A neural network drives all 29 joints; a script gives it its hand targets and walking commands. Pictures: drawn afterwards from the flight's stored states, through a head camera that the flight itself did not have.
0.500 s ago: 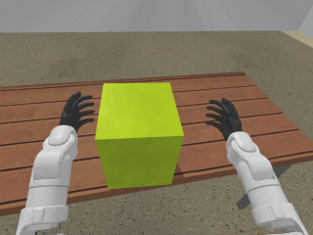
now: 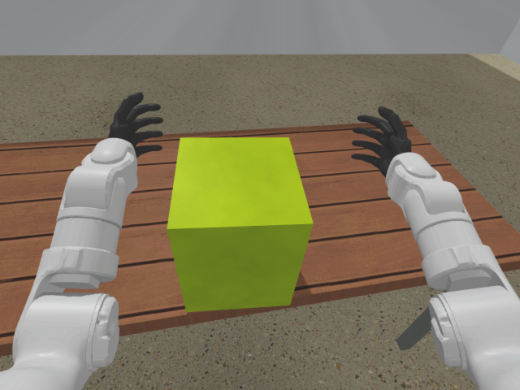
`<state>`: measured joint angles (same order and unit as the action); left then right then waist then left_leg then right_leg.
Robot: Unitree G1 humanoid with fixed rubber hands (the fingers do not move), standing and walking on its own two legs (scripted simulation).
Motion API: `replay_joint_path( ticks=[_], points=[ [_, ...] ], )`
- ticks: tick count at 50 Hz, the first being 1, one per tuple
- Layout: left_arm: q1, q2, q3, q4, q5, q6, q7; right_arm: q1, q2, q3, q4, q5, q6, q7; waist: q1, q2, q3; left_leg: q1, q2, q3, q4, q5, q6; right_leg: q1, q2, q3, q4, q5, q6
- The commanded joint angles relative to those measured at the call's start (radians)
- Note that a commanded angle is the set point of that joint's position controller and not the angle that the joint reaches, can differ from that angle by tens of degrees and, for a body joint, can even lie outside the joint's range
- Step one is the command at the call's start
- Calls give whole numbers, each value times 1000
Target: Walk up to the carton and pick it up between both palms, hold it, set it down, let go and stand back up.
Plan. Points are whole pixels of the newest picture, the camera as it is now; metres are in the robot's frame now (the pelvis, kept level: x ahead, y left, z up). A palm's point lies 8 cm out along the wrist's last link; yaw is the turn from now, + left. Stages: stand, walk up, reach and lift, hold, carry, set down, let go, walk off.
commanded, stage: reach and lift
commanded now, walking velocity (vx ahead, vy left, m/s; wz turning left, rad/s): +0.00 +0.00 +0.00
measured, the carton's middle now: (237, 225) +0.42 +0.04 +0.02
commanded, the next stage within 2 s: none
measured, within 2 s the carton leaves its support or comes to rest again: neither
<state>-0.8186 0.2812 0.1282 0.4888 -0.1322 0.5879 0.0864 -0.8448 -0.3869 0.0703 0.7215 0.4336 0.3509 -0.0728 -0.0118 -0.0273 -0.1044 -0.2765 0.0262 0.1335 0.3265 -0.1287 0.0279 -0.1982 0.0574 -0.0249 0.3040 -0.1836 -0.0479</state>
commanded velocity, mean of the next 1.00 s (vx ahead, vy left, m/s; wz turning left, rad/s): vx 0.00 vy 0.00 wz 0.00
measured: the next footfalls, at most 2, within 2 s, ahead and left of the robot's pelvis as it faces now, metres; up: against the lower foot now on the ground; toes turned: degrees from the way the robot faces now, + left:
none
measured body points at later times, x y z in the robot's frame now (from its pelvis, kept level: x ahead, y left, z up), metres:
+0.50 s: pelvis +0.00 +0.00 +0.00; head +0.02 +0.01 +0.45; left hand +0.42 +0.20 +0.11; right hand +0.43 -0.17 +0.10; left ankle +0.02 +0.10 -0.75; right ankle -0.02 -0.08 -0.75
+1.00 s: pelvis -0.01 +0.00 -0.02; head +0.03 +0.01 +0.43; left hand +0.43 +0.19 +0.08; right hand +0.44 -0.17 +0.08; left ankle +0.02 +0.10 -0.75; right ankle -0.02 -0.08 -0.75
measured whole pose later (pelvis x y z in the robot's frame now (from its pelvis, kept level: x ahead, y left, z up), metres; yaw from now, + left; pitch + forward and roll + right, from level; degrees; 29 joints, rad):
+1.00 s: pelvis -0.01 +0.00 -0.02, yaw +2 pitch +15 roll -1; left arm -0.91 0.17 0.08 1.26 -0.09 -0.22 0.11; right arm -0.89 -0.22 0.01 1.26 0.29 -0.17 -0.08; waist -0.01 0.00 -0.22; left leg -0.61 0.04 0.07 0.50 -0.17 0.02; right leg -0.50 0.06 -0.09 0.46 -0.23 -0.06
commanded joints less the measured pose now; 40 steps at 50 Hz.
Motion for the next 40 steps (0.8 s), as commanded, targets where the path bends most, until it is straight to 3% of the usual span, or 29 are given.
replay_joint_path(
  ticks=[1,7,12,22,30,35,40],
  points=[
    [-486,123,-10,27,-9,-75,3,-510,-150,-45,17,-10,-39,12,2,22,-393,334,27,-155,37,146,7,-98,-42,58,-24,333,82],
    [-515,114,-18,167,13,-149,-4,-529,-124,-27,143,-23,-73,17,2,27,-410,333,21,-159,58,194,-1,-83,-41,52,-21,375,83],
    [-410,75,-2,266,62,-235,-29,-427,-66,-15,211,-48,-126,8,-2,14,-354,306,10,-161,60,224,-6,-52,-40,45,-15,403,91],
    [-437,8,-19,173,71,-493,6,-389,-15,-138,42,-189,-322,-3,-12,96,-579,416,21,-166,143,341,-60,-206,-22,8,-5,352,66],
    [-417,-18,-3,501,87,-666,-2,-384,50,-121,255,-221,-424,-7,15,-3,-481,177,14,-153,129,171,-18,-187,-49,38,45,267,82],
    [-472,-25,-26,631,66,-789,10,-425,56,-102,342,-194,-500,-4,9,11,-518,114,15,-156,158,157,-25,-214,-61,47,78,246,70],
    [-494,-36,-53,667,42,-826,16,-436,31,-83,405,-159,-531,-11,-8,41,-563,128,16,-163,198,202,-44,-265,-57,44,97,267,61]
  ],
)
